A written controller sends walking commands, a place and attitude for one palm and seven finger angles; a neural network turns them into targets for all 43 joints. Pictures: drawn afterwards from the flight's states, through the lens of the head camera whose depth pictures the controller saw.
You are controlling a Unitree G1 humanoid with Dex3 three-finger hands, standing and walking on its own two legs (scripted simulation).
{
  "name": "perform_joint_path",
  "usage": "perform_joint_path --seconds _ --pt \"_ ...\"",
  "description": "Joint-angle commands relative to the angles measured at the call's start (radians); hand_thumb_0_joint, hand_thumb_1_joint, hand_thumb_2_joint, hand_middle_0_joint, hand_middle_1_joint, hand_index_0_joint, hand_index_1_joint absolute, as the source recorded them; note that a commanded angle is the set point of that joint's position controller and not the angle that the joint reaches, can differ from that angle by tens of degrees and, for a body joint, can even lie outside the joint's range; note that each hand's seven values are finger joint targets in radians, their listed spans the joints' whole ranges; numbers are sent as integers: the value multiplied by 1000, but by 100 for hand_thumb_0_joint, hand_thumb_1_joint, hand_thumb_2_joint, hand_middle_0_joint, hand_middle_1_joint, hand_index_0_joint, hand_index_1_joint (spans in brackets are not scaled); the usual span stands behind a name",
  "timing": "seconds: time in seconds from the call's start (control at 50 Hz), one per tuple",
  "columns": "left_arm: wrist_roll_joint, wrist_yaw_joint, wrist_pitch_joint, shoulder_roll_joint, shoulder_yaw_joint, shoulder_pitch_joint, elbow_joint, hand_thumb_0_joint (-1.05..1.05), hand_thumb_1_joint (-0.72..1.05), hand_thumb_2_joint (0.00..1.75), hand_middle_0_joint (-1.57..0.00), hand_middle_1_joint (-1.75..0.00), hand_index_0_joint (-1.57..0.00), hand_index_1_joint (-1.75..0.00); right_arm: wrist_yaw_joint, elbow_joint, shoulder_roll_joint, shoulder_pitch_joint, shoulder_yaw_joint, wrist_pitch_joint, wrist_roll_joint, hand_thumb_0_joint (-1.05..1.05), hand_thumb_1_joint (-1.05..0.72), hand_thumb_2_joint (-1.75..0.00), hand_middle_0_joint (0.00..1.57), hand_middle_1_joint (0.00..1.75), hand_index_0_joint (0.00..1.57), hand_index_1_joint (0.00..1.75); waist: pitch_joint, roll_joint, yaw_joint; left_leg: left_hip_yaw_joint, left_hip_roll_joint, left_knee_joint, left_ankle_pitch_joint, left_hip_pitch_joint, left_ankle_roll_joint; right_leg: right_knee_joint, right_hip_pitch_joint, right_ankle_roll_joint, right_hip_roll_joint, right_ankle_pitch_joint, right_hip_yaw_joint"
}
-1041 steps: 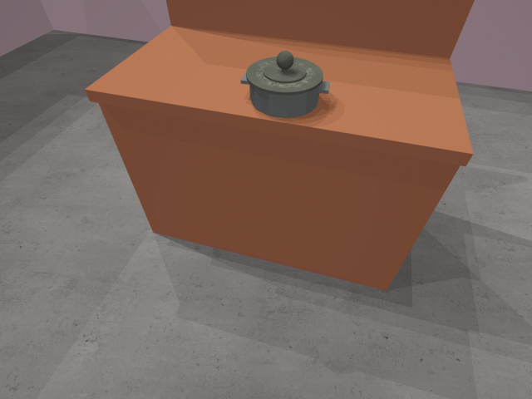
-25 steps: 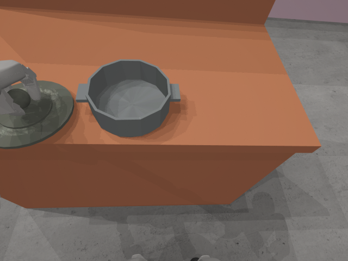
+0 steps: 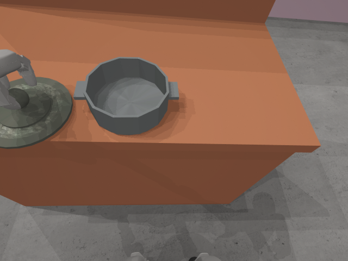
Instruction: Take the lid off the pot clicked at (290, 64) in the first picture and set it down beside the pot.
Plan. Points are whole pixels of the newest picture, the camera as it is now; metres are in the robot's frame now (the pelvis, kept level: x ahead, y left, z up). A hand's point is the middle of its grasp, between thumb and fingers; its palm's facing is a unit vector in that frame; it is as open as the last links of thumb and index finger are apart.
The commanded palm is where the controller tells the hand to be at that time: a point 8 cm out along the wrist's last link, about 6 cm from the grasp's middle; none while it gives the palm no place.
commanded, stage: open the fingers wide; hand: left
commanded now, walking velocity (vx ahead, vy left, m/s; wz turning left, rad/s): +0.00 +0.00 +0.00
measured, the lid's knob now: (16, 98) +0.47 +0.34 +0.06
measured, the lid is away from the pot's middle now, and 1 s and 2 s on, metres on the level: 0.25 0.25 0.25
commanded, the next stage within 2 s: raise the empty hand in 0.40 s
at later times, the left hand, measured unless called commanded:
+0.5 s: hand (4, 90) +0.45 +0.34 +0.11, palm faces -0.42 -0.12 -0.90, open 11.1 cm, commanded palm +0.48 +0.33 +0.17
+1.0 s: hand out of the picture +0.47 +0.33 +0.15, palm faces -0.37 -0.11 -0.92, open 11.1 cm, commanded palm +0.49 +0.32 +0.22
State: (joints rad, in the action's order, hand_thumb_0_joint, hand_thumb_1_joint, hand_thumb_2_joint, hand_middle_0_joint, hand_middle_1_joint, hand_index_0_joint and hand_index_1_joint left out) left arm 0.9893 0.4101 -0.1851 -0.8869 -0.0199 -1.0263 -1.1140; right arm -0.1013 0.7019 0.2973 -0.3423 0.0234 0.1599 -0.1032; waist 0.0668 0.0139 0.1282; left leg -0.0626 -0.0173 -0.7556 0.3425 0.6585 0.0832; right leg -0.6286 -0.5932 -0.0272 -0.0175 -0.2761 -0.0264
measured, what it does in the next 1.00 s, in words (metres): stands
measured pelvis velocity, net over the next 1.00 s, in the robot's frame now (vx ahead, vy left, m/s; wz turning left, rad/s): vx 0.00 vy -0.01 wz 0.00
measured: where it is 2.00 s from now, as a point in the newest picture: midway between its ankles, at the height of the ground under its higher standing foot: outside the picture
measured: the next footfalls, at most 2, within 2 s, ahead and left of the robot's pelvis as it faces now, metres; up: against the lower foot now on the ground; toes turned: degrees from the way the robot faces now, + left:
none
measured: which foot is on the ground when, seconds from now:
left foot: down 0.00-1.00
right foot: down 0.00-1.00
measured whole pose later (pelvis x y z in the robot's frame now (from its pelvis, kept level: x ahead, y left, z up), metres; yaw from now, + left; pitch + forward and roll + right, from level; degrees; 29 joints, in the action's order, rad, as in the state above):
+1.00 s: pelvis +0.00 -0.01 +0.00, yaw +0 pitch +13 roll -4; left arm 0.98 0.47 -0.13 -0.91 -0.03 -1.10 -1.08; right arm -0.10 0.69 0.28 -0.32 0.03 0.18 -0.12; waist 0.07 0.03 0.13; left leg -0.06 -0.02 -0.73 0.34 0.62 0.07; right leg -0.61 -0.56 -0.03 -0.01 -0.27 -0.03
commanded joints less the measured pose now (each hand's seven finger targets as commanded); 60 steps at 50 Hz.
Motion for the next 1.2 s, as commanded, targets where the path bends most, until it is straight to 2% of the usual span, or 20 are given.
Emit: perform_joint_path --seconds 0.0,0.04,0.08,0.14,0.18,0.28,0.36,0.38,0.48,0.54,0.62,0.74,0.78,0.84,0.96,0.98,1.04,1.08,1.16,1.18 --pt "-4 -39 -4 -326 97 -447 204 0 7 65 -40 -88 -41 -88 -17 -67 195 -103 -65 -1 8 0 -90 -90 20 30 20 30 438 163 2 93 12 70 -454 -455 -34 48 -23 57 91 166 -37" --pt "0 -35 -3 -312 86 -428 171 0 3 65 -38 -87 -38 -87 -13 -65 195 -105 -64 4 7 0 -90 -90 20 30 20 30 395 154 5 94 9 70 -445 -440 -36 47 -47 58 95 150 -42" --pt "-2 -35 -10 -365 131 -421 209 0 -2 66 -35 -85 -35 -85 -13 -75 193 -98 -64 11 8 0 -90 -90 20 30 20 30 446 171 -9 88 10 60 -486 -457 -37 41 -17 56 97 171 -35" --pt "1 -32 -2 -320 90 -415 155 0 -2 67 -36 -84 -36 -84 -12 -72 192 -100 -63 15 5 0 -90 -90 20 30 20 30 381 147 6 85 14 68 -397 -413 -30 49 -44 57 97 134 -41" --pt "-4 -33 -8 -360 117 -447 211 0 -3 68 -36 -84 -36 -84 -14 -76 193 -95 -63 16 7 0 -90 -90 20 30 20 30 431 168 -1 84 11 70 -414 -434 -30 45 -19 55 97 144 -35" --pt "0 -33 -11 -373 132 -417 179 0 -3 68 -36 -83 -36 -83 -17 -71 191 -96 -61 18 4 0 -90 -90 20 30 20 30 419 157 2 80 11 58 -429 -424 -28 42 -26 53 97 155 -36" --pt "-12 -23 -8 -317 85 -413 174 0 -3 69 -37 -83 -37 -83 -17 -73 189 -83 -57 17 -3 0 -90 -90 20 30 20 30 387 139 9 68 14 63 -386 -396 -21 41 -26 55 96 144 -42" --pt "-3 -26 -5 -363 111 -441 185 0 -3 69 -37 -83 -37 -83 -17 -70 192 -87 -59 22 1 0 -90 -90 20 30 20 30 404 147 7 73 14 62 -365 -392 -23 41 -22 52 96 137 -33" --pt "-8 -27 -10 -346 111 -445 234 0 -3 69 -37 -83 -37 -83 -16 -70 184 -83 -63 19 5 0 -90 -90 20 30 20 30 447 206 3 83 7 51 -461 -468 -29 38 -39 53 97 160 -37" --pt "-12 -20 1 -349 100 -458 196 0 -3 69 -37 -83 -37 -83 -18 -71 191 -80 -58 24 0 0 -90 -90 20 30 20 30 405 131 13 77 17 64 -360 -395 -20 47 -13 52 95 146 -36" --pt "-12 -20 7 -345 86 -503 243 0 -3 69 -37 -83 -37 -83 -21 -68 187 -76 -56 15 -1 0 -90 -90 20 30 20 30 432 202 9 86 11 68 -393 -454 -26 52 -27 55 95 142 -37" --pt "-15 -4 36 -297 44 -495 194 0 -3 69 -37 -83 -37 -83 -17 -71 186 -68 -54 11 -6 0 -90 -90 20 30 20 30 371 171 11 86 11 86 -355 -439 -26 67 -38 57 95 117 -43" --pt "-18 0 38 -333 72 -509 220 0 -3 69 -37 -83 -37 -83 -18 -73 186 -68 -53 10 -4 0 -90 -90 20 30 20 30 414 163 4 81 12 81 -399 -452 -24 65 0 53 95 149 -36" --pt "-14 7 54 -299 35 -530 183 0 -3 69 -37 -83 -37 -83 -19 -70 185 -72 -52 9 -7 0 -90 -90 20 30 20 30 388 145 14 77 15 94 -353 -427 -21 73 5 54 93 145 -38" --pt "-19 13 53 -331 76 -536 249 0 -3 69 -37 -83 -37 -83 -14 -81 180 -64 -51 3 -4 0 -90 -90 20 30 20 30 454 180 -9 91 9 91 -543 -519 -32 72 34 56 94 205 -48" --pt "-11 13 60 -355 92 -542 231 0 -3 69 -37 -83 -37 -83 -11 -82 180 -68 -53 11 -2 0 -90 -90 20 30 20 30 454 168 -6 92 10 92 -531 -505 -32 78 43 52 94 206 -38" --pt "-10 22 83 -294 35 -533 174 0 -3 69 -37 -83 -37 -83 -2 -84 182 -57 -53 17 -7 0 -90 -90 20 30 20 30 361 135 2 79 14 120 -408 -440 -26 97 39 54 91 166 -41" --pt "-10 18 79 -351 80 -562 249 0 -3 69 -37 -83 -37 -83 1 -95 181 -52 -53 19 -5 0 -90 -90 20 30 20 30 437 155 -13 83 12 120 -483 -484 -28 92 84 55 89 203 -36" --pt "-22 28 91 -292 42 -562 249 0 -3 69 -37 -83 -37 -83 4 -99 176 -36 -55 19 -10 0 -90 -90 20 30 20 30 413 169 -8 83 8 129 -537 -518 -27 108 79 56 87 217 -44" --pt "-15 27 94 -332 71 -567 247 0 -3 69 -37 -83 -37 -83 7 -97 176 -43 -56 24 -5 0 -90 -90 20 30 20 30 419 165 -9 87 8 130 -524 -518 -29 111 83 53 88 204 -39"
